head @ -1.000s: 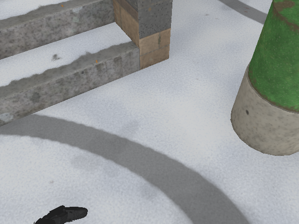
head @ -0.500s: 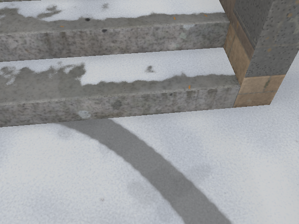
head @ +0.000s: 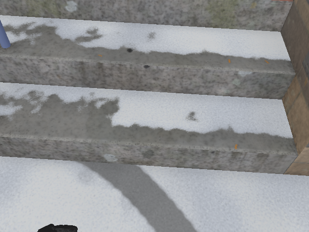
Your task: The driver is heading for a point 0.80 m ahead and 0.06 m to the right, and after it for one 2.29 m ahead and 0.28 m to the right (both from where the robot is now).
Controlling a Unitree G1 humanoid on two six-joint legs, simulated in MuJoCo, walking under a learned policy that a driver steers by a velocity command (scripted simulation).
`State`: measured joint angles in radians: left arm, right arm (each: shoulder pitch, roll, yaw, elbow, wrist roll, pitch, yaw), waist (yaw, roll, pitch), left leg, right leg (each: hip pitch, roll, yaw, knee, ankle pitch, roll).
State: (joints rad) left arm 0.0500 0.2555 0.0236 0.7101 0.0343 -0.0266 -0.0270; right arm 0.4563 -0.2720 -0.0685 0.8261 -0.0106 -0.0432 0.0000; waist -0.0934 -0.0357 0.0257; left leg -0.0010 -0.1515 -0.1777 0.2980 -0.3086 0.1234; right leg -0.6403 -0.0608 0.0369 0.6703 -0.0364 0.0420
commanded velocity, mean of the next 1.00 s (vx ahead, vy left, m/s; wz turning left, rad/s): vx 0.50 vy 0.00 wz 0.08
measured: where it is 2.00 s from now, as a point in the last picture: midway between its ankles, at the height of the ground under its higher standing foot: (165, 63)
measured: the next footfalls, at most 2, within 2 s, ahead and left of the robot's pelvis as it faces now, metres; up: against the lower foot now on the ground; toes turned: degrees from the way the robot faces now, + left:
right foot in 0.10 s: +0.24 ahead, -0.13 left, +0.00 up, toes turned +6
left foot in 0.58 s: +0.44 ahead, +0.13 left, +0.00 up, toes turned +12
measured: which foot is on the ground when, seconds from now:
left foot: down 0.00-0.10, up 0.12-0.56, down 0.58-1.00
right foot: up 0.00-0.08, down 0.10-0.58, up 0.60-1.00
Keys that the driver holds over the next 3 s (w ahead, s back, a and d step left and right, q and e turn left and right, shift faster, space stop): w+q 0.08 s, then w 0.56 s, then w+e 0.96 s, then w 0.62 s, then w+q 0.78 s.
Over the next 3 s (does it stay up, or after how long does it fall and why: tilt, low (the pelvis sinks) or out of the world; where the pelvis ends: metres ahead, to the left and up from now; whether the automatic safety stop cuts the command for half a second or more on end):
stays up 1.72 -0.40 0.49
